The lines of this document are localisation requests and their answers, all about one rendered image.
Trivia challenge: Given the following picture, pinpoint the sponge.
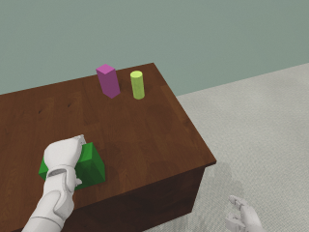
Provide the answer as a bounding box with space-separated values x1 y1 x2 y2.
39 142 105 190

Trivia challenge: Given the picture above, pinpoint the robot right hand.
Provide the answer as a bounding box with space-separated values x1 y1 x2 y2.
225 195 263 232

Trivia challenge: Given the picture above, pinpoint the robot left forearm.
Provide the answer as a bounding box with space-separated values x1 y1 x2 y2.
21 165 76 232

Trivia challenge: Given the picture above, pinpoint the robot left hand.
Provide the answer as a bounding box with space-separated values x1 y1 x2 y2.
43 134 86 187

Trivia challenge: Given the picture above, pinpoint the table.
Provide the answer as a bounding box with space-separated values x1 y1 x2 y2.
0 63 217 232

